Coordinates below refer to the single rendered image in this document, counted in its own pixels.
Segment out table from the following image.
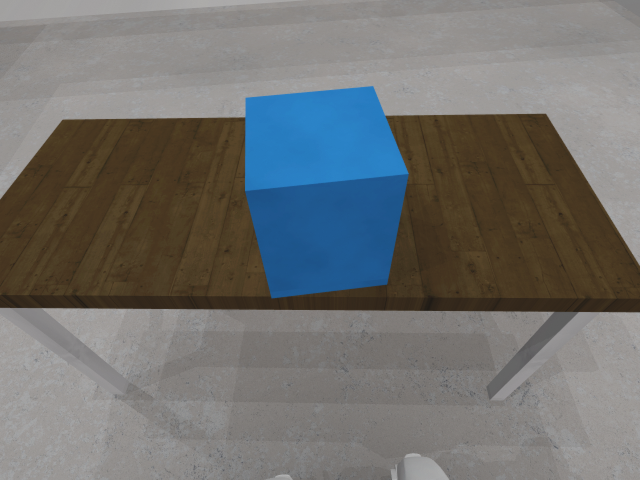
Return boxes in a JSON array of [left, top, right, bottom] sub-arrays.
[[0, 114, 640, 401]]

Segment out robot right thigh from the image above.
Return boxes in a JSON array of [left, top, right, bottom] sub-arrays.
[[390, 456, 449, 480]]

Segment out carton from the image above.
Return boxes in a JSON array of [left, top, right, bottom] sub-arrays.
[[245, 86, 409, 298]]

